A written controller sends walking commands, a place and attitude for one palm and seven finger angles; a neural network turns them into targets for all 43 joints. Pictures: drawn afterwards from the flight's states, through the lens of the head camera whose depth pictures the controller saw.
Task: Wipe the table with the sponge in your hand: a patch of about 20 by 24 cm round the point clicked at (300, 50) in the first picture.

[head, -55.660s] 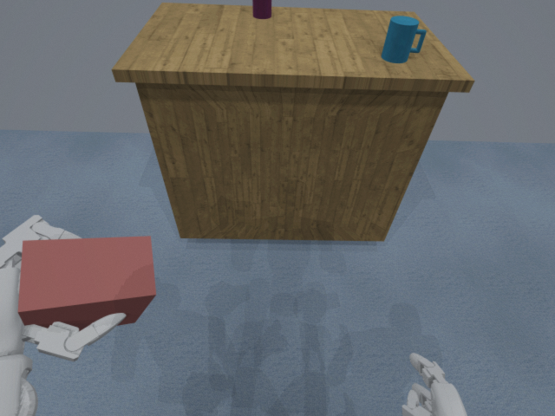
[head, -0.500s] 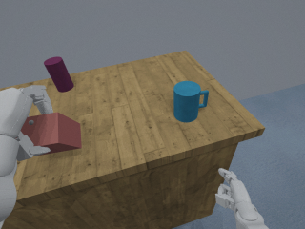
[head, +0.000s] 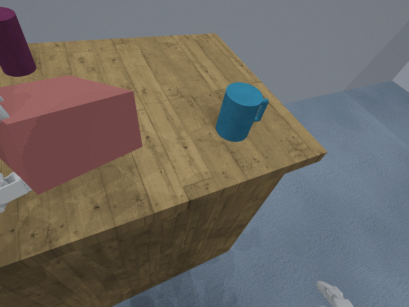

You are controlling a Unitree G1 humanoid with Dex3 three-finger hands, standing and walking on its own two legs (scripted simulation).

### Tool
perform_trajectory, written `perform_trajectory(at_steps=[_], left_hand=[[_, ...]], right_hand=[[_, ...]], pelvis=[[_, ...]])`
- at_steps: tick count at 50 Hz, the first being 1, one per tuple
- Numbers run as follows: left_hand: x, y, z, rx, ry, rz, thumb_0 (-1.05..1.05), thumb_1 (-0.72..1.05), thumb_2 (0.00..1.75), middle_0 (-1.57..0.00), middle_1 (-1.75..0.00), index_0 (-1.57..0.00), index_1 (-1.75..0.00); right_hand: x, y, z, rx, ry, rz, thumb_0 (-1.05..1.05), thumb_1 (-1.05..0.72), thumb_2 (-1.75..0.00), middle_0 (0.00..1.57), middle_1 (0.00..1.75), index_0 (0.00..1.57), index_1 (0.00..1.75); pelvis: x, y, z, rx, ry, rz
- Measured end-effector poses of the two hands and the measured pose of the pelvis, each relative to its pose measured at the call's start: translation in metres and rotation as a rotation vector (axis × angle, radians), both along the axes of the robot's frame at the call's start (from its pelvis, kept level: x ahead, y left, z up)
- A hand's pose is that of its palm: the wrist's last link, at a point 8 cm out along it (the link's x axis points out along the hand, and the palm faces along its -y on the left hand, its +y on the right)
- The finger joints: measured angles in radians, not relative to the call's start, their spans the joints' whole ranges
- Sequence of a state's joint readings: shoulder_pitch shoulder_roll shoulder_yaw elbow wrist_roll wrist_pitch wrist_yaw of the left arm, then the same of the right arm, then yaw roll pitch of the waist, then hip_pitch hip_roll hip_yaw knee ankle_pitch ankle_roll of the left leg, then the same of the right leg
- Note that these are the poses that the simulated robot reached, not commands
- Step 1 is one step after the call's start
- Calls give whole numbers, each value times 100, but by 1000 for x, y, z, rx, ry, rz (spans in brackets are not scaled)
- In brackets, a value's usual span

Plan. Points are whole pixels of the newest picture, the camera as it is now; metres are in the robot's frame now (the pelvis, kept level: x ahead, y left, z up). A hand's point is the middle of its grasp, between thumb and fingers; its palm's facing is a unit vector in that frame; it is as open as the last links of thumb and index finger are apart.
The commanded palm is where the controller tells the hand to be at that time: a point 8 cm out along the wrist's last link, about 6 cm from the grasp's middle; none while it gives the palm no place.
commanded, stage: step back with the hand held close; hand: left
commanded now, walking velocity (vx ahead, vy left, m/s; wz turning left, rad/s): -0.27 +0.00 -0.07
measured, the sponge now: (72, 117) +0.27 +0.20 +0.26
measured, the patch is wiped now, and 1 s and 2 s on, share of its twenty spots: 0.95 0.95 0.95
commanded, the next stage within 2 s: stop stepping back and stand still in 0.62 s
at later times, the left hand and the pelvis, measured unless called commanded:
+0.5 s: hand out of the picture +0.06 +0.25 +0.32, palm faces +0.57 -0.78 -0.26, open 9.5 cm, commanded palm +0.04 +0.29 +0.31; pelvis -0.11 +0.01 -0.01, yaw +1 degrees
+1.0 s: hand out of the picture -0.20 +0.30 +0.34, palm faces +0.65 -0.75 -0.14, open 9.5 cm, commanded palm -0.19 +0.35 +0.31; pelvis -0.32 +0.05 -0.05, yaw +6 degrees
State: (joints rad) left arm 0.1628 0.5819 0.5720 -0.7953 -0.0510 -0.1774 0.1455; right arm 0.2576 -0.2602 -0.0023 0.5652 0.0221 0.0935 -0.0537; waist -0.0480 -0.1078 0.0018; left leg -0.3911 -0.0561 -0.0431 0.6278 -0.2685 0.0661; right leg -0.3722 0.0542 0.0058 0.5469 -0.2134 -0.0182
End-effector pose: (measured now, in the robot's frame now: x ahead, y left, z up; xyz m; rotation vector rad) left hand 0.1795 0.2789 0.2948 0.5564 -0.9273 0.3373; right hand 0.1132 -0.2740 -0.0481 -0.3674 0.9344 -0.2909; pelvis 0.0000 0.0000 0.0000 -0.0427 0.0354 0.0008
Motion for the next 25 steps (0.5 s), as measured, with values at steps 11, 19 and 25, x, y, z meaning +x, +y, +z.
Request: perform_trajectory(at_steps=[11, 19, 25], left_hand=[[-29, 3, 16, 51, -80, -29, -1, -57, 95, -86, -150, -92, -152], [-94, -7, 8, 99, -18, -59, -1, -57, 95, -86, -150, -92, -152], [-160, 10, 18, 52, -166, 29, -1, -58, 95, -87, -150, -92, -152]], right_hand=[[-21, 55, -19, 152, -60, 75, 2, -90, -89, 20, 30, 20, 30], [-26, 66, -4, 169, -209, 119, 2, -90, -89, 21, 30, 20, 30], [-47, 54, 4, 86, -219, 176, 1, -90, -89, 20, 30, 20, 30]], pelvis=[[-42, 9, 2, -41, 37, -23], [-86, 7, -3, -55, 2, -20], [-113, 6, -5, -71, -19, 26]])
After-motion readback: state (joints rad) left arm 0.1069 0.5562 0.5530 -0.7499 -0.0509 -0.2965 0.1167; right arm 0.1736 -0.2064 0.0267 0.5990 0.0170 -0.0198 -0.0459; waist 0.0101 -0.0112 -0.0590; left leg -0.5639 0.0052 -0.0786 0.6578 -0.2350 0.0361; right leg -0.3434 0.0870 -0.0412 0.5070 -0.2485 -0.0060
